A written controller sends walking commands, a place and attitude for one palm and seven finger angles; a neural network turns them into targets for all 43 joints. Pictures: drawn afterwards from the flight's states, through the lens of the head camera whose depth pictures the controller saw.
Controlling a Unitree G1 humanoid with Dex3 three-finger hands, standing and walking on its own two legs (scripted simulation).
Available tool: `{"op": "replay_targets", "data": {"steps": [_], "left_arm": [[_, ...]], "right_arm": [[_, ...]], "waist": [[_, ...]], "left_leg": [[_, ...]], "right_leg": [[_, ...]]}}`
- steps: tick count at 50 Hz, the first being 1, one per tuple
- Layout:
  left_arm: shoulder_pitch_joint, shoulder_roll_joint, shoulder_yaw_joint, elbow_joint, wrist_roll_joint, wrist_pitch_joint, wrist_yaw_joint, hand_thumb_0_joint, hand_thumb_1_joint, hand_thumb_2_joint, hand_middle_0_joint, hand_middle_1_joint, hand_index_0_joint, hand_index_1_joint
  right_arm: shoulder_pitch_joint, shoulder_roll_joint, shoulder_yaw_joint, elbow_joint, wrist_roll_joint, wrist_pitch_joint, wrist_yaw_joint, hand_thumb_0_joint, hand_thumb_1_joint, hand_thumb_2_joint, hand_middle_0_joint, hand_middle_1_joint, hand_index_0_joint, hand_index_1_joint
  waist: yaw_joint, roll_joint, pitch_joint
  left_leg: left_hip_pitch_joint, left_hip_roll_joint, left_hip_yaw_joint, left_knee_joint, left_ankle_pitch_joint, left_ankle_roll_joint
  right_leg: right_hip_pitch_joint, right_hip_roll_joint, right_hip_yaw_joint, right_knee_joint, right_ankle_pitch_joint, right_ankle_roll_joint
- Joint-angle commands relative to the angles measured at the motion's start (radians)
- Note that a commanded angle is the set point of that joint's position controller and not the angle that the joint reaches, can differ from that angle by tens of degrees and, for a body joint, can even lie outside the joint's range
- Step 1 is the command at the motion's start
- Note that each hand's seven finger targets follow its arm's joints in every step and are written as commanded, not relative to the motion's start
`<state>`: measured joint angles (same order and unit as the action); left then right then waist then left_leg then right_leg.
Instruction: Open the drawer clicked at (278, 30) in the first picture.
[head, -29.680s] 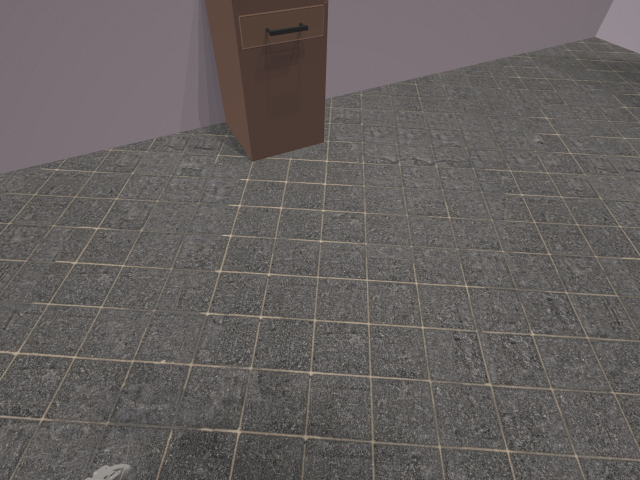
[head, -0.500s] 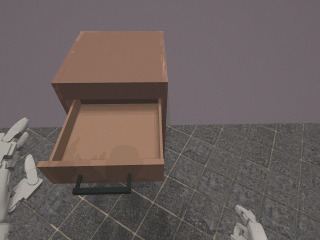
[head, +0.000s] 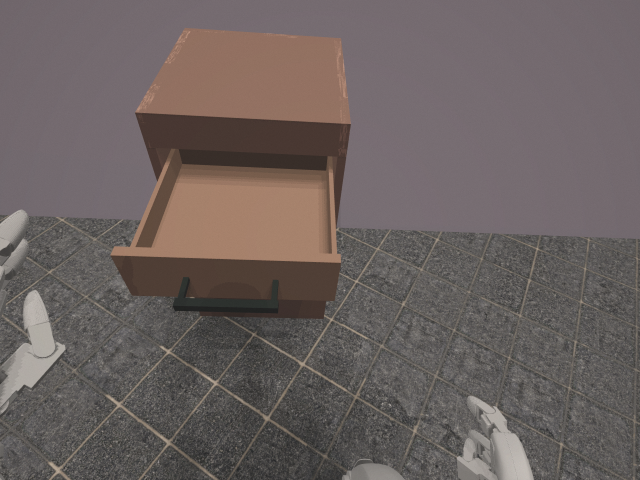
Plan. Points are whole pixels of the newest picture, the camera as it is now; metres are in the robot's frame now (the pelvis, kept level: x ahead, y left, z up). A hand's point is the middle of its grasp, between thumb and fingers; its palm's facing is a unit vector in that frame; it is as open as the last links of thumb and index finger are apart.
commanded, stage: stop stepping back and stand still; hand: left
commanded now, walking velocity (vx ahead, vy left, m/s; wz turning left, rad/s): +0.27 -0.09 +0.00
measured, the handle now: (228, 295) +0.43 +0.17 -0.11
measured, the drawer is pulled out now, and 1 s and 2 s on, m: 0.30 0.30 0.30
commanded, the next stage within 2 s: let the arm hang, fingers relaxed in 1.22 s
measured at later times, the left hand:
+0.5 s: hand (94, 382) +0.17 +0.20 +0.16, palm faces +0.23 -0.86 -0.45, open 7.4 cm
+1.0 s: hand (43, 401) +0.15 +0.23 +0.17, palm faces +0.28 -0.86 -0.42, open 7.4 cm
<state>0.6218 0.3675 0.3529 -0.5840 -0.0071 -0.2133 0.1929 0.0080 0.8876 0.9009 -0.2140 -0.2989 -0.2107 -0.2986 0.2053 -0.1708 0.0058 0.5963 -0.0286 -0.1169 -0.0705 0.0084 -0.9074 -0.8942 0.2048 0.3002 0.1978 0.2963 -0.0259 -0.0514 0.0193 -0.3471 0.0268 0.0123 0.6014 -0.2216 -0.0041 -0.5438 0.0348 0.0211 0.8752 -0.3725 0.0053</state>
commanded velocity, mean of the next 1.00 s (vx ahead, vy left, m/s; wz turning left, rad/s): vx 0.06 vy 0.02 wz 0.00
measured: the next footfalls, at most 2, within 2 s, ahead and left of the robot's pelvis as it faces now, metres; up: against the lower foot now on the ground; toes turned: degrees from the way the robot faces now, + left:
right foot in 0.18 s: -0.03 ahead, -0.11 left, +0.00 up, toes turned -5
left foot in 0.46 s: +0.01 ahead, +0.10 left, +0.00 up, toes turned +0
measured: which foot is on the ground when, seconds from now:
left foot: down 0.00-0.18, up 0.20-0.44, down 0.46-1.00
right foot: up 0.00-0.16, down 0.18-1.00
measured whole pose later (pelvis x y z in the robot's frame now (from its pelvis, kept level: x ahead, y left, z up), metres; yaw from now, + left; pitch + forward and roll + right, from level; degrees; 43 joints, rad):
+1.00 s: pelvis -0.06 +0.00 +0.02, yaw -4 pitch +0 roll -1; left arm 0.63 0.37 0.33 -0.60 -0.04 -0.18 0.15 0.01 0.89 0.90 -0.21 -0.30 -0.21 -0.30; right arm 0.20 -0.17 0.04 0.61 0.02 -0.12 -0.05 0.01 -0.91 -0.89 0.21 0.30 0.20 0.30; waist 0.00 -0.02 0.05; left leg -0.25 0.01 0.07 0.46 -0.21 0.03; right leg -0.19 0.02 -0.03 0.42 -0.24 -0.01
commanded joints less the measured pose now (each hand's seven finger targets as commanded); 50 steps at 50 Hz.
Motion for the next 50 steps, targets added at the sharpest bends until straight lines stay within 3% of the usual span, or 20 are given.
{"op": "replay_targets", "data": {"steps": [1,2,5,7,8,9,10,11,13,15,19,21,23,24,26,30,31,35,41,50], "left_arm": [[0.021,0.161,0.126,-0.338,-0.01,-0.051,0.03,0.0,0.9,0.9,-0.2,-0.3,-0.2,-0.3],[0.007,0.143,0.094,-0.353,-0.014,-0.051,0.037,0.0,0.9,0.9,-0.2,-0.3,-0.2,-0.3],[-0.062,0.162,0.104,-0.312,-0.011,-0.035,0.022,0.0,0.9,0.9,-0.2,-0.3,-0.2,-0.3],[-0.128,0.164,0.101,-0.259,-0.003,-0.03,0.008,0.0,0.9,0.9,-0.2,-0.3,-0.2,-0.3],[-0.155,0.169,0.104,-0.217,-0.002,-0.032,-0.002,0.0,0.9,0.9,-0.2,-0.3,-0.2,-0.3],[-0.175,0.184,0.116,-0.172,-0.014,-0.034,-0.01,0.0,0.9,0.9,-0.2,-0.3,-0.2,-0.3],[-0.195,0.21,0.132,-0.151,-0.025,-0.035,-0.012,0.0,0.9,0.9,-0.2,-0.3,-0.2,-0.3],[-0.195,0.18,0.105,-0.116,-0.025,-0.031,-0.02,0.0,0.9,0.9,-0.2,-0.3,-0.2,-0.3],[-0.069,0.14,0.106,-0.058,-0.031,-0.036,-0.036,0.0,0.9,0.9,-0.2,-0.3,-0.2,-0.3],[-0.009,0.144,0.117,-0.065,-0.023,-0.06,-0.037,0.0,0.9,0.9,-0.2,-0.3,-0.2,-0.3],[0.028,0.15,0.11,-0.158,-0.021,-0.072,-0.026,0.0,0.9,0.9,-0.2,-0.3,-0.2,-0.3],[0.048,0.172,0.12,-0.218,-0.025,-0.074,-0.022,0.0,0.9,0.9,-0.2,-0.3,-0.2,-0.3],[0.042,0.2,0.132,-0.301,-0.027,-0.082,-0.024,0.0,0.9,0.9,-0.2,-0.3,-0.2,-0.3],[0.049,0.215,0.143,-0.324,-0.029,-0.081,-0.029,0.0,0.9,0.9,-0.2,-0.3,-0.2,-0.3],[0.094,0.238,0.183,-0.32,-0.024,-0.069,-0.024,0.0,0.9,0.9,-0.2,-0.3,-0.2,-0.3],[0.073,0.183,0.156,-0.237,-0.036,-0.07,-0.028,0.0,0.9,0.9,-0.2,-0.3,-0.2,-0.3],[0.077,0.171,0.151,-0.214,-0.041,-0.068,-0.03,0.0,0.9,0.9,-0.2,-0.3,-0.2,-0.3],[0.047,0.145,0.128,-0.15,-0.044,-0.062,-0.036,0.0,0.9,0.9,-0.2,-0.3,-0.2,-0.3],[-0.035,0.149,0.093,-0.212,-0.031,-0.045,-0.034,0.0,0.9,0.9,-0.2,-0.3,-0.2,-0.3],[0.022,0.16,0.115,-0.266,-0.032,-0.046,-0.024,0.0,0.9,0.9,-0.2,-0.3,-0.2,-0.3]], "right_arm": [[-0.065,-0.138,-0.066,-0.143,0.007,-0.083,-0.001,0.0,-0.9,-0.9,0.2,0.3,0.2,0.3],[-0.072,-0.136,-0.056,-0.129,0.003,-0.087,-0.004,0.0,-0.9,-0.9,0.2,0.3,0.2,0.3],[-0.08,-0.14,-0.036,-0.105,0.027,-0.09,0.006,0.0,-0.9,-0.9,0.2,0.3,0.2,0.3],[-0.088,-0.144,-0.031,-0.088,0.026,-0.087,0.002,0.0,-0.9,-0.9,0.2,0.3,0.2,0.3],[-0.071,-0.142,-0.037,-0.073,0.029,-0.085,0.004,0.0,-0.9,-0.9,0.2,0.3,0.2,0.3],[-0.074,-0.136,-0.041,-0.068,0.038,-0.08,0.009,0.0,-0.9,-0.9,0.2,0.3,0.2,0.3],[-0.082,-0.139,-0.044,-0.07,0.041,-0.076,0.009,0.0,-0.9,-0.9,0.2,0.3,0.2,0.3],[-0.079,-0.142,-0.059,-0.074,0.059,-0.079,0.012,0.0,-0.9,-0.9,0.2,0.3,0.2,0.3],[-0.07,-0.147,-0.059,-0.068,0.046,-0.064,0.022,0.0,-0.9,-0.9,0.2,0.3,0.2,0.3],[-0.101,-0.116,-0.039,-0.081,0.042,-0.033,0.023,0.0,-0.9,-0.9,0.2,0.3,0.2,0.3],[-0.1,-0.115,-0.03,-0.111,0.041,-0.052,0.009,0.0,-0.9,-0.9,0.2,0.3,0.2,0.3],[-0.091,-0.141,-0.047,-0.128,0.045,-0.071,-0.001,0.0,-0.9,-0.9,0.2,0.3,0.2,0.3],[-0.089,-0.177,-0.062,-0.155,0.046,-0.068,0.001,0.0,-0.9,-0.9,0.2,0.3,0.2,0.3],[-0.087,-0.183,-0.068,-0.163,0.054,-0.068,0.006,0.0,-0.9,-0.9,0.2,0.3,0.2,0.3],[-0.089,-0.145,-0.058,-0.139,0.05,-0.065,0.004,0.0,-0.9,-0.9,0.2,0.3,0.2,0.3],[-0.083,-0.154,-0.052,-0.125,0.061,-0.068,0.008,0.0,-0.9,-0.9,0.2,0.3,0.2,0.3],[-0.077,-0.154,-0.056,-0.123,0.062,-0.065,0.008,0.0,-0.9,-0.9,0.2,0.3,0.2,0.3],[-0.077,-0.15,-0.055,-0.121,0.061,-0.047,0.014,0.0,-0.9,-0.9,0.2,0.3,0.2,0.3],[-0.11,-0.148,-0.039,-0.146,0.05,-0.046,0.005,0.0,-0.9,-0.9,0.2,0.3,0.2,0.3],[-0.1,-0.134,-0.028,-0.153,0.048,-0.057,0.008,0.0,-0.9,-0.9,0.2,0.3,0.2,0.3]], "waist": [[0.006,0.284,-0.074],[0.002,0.286,-0.028],[0.009,0.318,-0.034],[0.012,0.24,-0.004],[0.006,0.105,-0.002],[-0.002,-0.066,0.008],[-0.005,-0.18,0.004],[0.005,-0.226,0.016],[-0.003,-0.112,0.011],[0.003,-0.048,-0.003],[0.004,-0.07,-0.09],[0.007,0.024,-0.131],[0.022,0.184,-0.166],[0.028,0.198,-0.172],[0.016,0.279,-0.177],[0.001,0.145,-0.065],[-0.004,0.082,-0.065],[-0.012,0.012,-0.051],[0.003,0.088,-0.038],[0.014,0.145,-0.106]], "left_leg": [[-0.129,0.232,-0.144,-0.328,-0.288,0.141],[-0.149,0.223,-0.168,-0.34,-0.308,0.137],[-0.073,0.211,-0.15,-0.345,-0.419,0.086],[-0.118,0.161,-0.096,-0.256,-0.406,0.059],[-0.079,0.092,-0.013,-0.102,-0.332,0.035],[-0.06,0.033,0.024,0.124,-0.256,0.016],[-0.07,-0.016,0.012,0.337,-0.207,0.01],[-0.137,-0.045,-0.007,0.473,-0.185,-0.001],[-0.22,-0.017,-0.036,0.473,-0.134,-0.002],[-0.159,0.002,-0.002,0.261,-0.134,0.013],[0.074,-0.03,0.084,-0.163,-0.037,0.041],[0.181,0.037,0.034,-0.285,0.096,0.061],[0.268,0.152,-0.103,-0.229,0.344,0.102],[0.3,0.171,-0.102,-0.194,0.43,0.098],[0.294,0.14,-0.06,-0.162,0.455,0.082],[0.097,0.118,-0.069,-0.177,0.186,0.061],[0.096,0.1,-0.062,-0.161,0.158,0.052],[0.113,0.056,-0.027,-0.134,0.021,0.042],[0.134,0.093,-0.059,-0.245,-0.005,0.057],[0.12,0.1,-0.067,-0.259,0.062,0.053]], "right_leg": [[0.131,0.013,0.002,0.257,-0.073,0.022],[0.157,-0.002,-0.014,0.163,-0.094,0.018],[0.297,-0.018,-0.068,-0.226,-0.101,0.002],[0.429,-0.025,-0.085,-0.464,-0.02,-0.009],[0.409,-0.062,-0.044,-0.582,0.027,-0.028],[0.316,-0.176,0.14,-0.679,0.046,-0.083],[0.235,-0.316,0.315,-0.746,0.085,-0.152],[0.26,-0.361,0.381,-0.734,0.188,-0.187],[0.365,-0.344,0.266,-0.633,0.411,-0.201],[0.377,-0.3,0.139,-0.601,0.438,-0.177],[0.418,-0.232,0.099,-0.582,0.322,-0.107],[0.446,-0.188,0.078,-0.473,0.421,-0.06],[0.369,-0.114,0.028,-0.365,0.376,-0.003],[0.328,-0.098,0.016,-0.343,0.313,0.005],[0.315,-0.092,-0.017,-0.368,0.285,-0.014],[0.388,-0.093,0.011,-0.457,0.328,-0.017],[0.386,-0.105,0.043,-0.476,0.369,-0.025],[0.33,-0.151,0.117,-0.551,0.303,-0.043],[0.319,-0.102,0.066,-0.529,0.201,-0.016],[0.414,-0.088,0.022,-0.489,0.282,-0.013]]}}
